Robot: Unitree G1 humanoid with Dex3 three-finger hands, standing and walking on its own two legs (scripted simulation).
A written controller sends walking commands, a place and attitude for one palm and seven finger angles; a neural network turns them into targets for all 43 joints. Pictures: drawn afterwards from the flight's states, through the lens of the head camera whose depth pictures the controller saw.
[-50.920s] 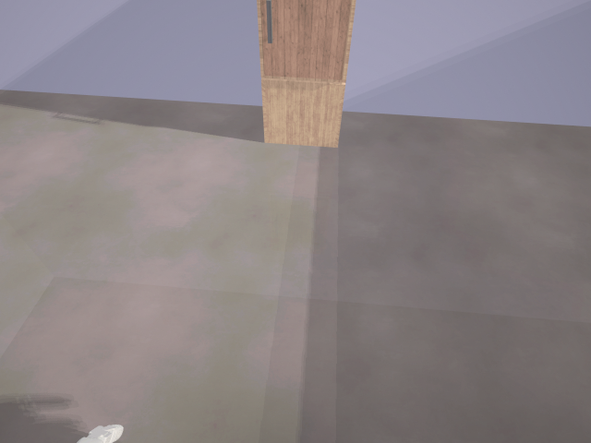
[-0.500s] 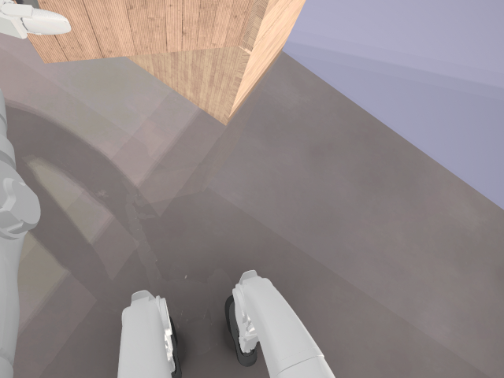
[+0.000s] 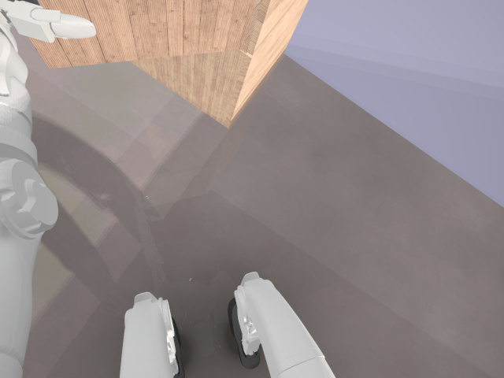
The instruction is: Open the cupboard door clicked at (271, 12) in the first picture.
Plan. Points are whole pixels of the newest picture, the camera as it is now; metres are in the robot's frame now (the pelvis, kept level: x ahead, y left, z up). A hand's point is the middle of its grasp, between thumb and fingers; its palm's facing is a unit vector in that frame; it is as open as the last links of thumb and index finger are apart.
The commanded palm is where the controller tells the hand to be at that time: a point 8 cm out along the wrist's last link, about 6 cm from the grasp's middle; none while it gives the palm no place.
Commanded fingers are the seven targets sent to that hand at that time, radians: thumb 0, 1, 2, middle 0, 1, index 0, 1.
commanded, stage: slide the fingers in behind the handle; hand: left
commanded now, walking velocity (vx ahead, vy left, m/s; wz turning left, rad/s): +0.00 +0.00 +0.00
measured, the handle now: out of the picture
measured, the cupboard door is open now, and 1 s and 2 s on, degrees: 48 49 77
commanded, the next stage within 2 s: close the thumb around the handle in 0.26 s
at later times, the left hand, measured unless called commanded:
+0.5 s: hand out of the picture +0.63 +0.17 +0.06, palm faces +0.13 -0.99 -0.03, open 13.4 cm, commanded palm +0.61 +0.17 +0.06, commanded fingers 0.00 -0.05 0.49 -0.33 -1.25 -0.33 -1.25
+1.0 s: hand out of the picture +0.62 +0.17 +0.07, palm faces +0.14 -0.99 -0.02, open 5.6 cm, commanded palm +0.60 +0.18 +0.06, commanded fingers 0.00 0.90 0.90 -0.40 -1.35 -0.40 -1.35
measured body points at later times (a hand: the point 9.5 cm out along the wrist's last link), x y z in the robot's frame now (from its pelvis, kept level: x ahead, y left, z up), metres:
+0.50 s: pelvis +0.00 +0.00 +0.00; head +0.23 +0.04 +0.38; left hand +0.62 +0.23 +0.06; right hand -0.06 -0.24 -0.09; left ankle +0.02 +0.11 -0.58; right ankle +0.03 -0.12 -0.58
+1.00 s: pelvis +0.01 +0.00 +0.00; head +0.23 +0.03 +0.39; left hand +0.61 +0.22 +0.07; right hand -0.05 -0.25 -0.09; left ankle +0.02 +0.11 -0.58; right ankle +0.03 -0.12 -0.58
